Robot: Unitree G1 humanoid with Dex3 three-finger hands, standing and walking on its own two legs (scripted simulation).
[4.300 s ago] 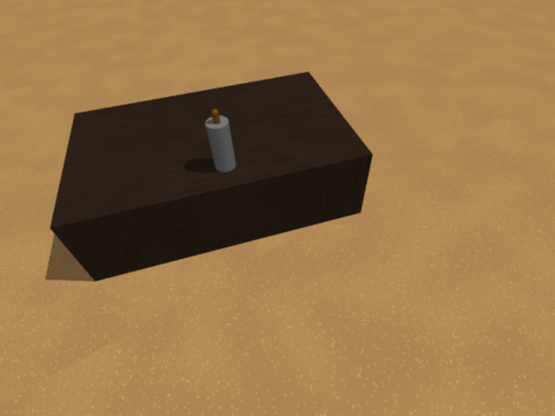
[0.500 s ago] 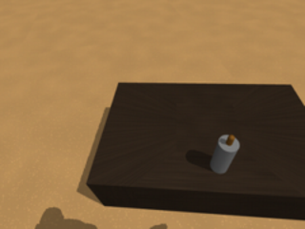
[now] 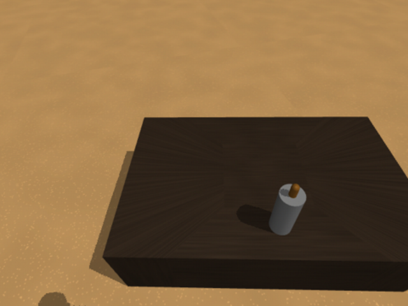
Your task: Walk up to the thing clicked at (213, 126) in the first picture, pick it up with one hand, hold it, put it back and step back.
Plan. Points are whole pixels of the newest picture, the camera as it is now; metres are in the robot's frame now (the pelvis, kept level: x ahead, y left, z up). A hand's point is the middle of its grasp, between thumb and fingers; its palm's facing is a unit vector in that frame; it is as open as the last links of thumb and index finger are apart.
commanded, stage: walk up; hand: right
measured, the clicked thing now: (287, 207) +0.51 -0.24 -0.29
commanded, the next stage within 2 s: stand in 0.40 s
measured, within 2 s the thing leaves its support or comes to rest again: neither
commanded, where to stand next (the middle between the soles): +0.07 -0.02 m, yaw -1 degrees
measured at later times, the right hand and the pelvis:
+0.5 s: hand out of the picture +0.08 -0.26 -0.16, palm faces -0.03 +0.94 -0.35, open 7.4 cm; pelvis +0.01 +0.00 +0.00, yaw +0 degrees
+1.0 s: hand out of the picture +0.11 -0.25 -0.16, palm faces -0.04 +0.94 -0.33, open 7.4 cm; pelvis +0.03 +0.00 +0.00, yaw +1 degrees
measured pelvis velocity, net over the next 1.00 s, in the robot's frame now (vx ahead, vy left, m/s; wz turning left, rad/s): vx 0.03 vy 0.00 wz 0.01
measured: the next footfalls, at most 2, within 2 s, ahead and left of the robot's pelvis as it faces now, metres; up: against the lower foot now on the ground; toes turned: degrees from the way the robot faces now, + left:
none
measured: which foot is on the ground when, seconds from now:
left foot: down 0.00-1.00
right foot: down 0.00-1.00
